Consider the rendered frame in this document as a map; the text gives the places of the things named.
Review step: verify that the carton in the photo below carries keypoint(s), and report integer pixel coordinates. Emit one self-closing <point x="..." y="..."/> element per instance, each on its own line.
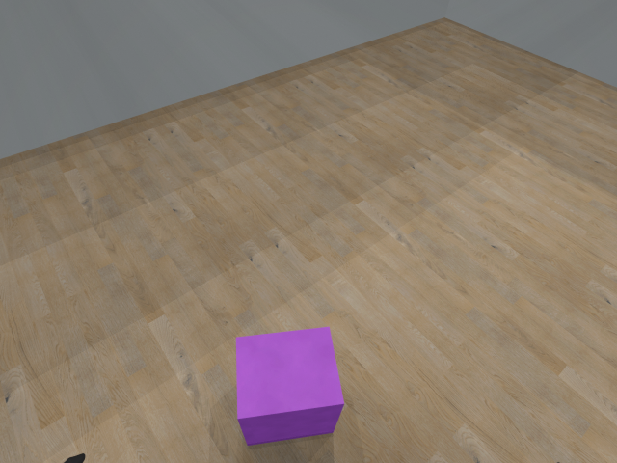
<point x="288" y="385"/>

